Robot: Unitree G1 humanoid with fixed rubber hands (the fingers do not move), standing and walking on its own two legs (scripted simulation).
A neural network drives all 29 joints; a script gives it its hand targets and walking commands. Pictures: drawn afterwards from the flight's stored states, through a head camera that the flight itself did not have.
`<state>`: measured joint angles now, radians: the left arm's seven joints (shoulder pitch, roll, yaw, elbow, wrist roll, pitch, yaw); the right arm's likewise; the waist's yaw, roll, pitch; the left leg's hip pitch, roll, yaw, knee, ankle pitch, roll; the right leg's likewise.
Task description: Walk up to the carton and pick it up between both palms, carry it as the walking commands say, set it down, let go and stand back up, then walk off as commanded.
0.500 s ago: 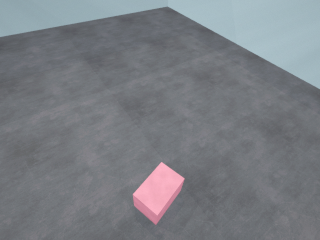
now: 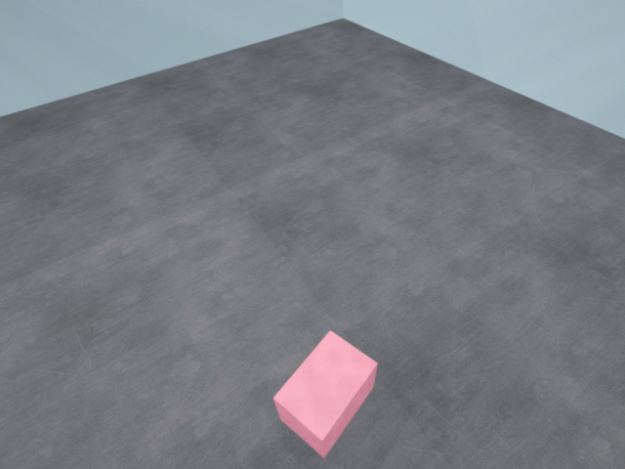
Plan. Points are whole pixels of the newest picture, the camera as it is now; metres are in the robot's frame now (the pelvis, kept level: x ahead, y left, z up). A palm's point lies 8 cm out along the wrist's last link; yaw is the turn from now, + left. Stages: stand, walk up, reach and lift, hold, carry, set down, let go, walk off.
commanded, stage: walk up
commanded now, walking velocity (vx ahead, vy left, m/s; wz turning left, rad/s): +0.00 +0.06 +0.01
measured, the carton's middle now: (327, 392) +0.49 +0.01 -0.68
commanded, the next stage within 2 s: none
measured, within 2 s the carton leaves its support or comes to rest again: neither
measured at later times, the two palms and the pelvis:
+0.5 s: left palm out of the picture -0.02 +0.30 -0.15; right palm out of the picture +0.03 -0.19 -0.14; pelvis +0.00 +0.05 -0.01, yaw +2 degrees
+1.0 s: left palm out of the picture +0.06 +0.29 -0.14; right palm out of the picture +0.00 -0.21 -0.15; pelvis -0.01 +0.04 -0.01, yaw -8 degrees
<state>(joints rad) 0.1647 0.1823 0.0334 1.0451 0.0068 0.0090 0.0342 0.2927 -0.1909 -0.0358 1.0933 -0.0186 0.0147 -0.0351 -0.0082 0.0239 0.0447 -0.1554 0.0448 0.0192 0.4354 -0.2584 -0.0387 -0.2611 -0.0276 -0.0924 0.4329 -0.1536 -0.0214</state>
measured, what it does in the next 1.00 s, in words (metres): stands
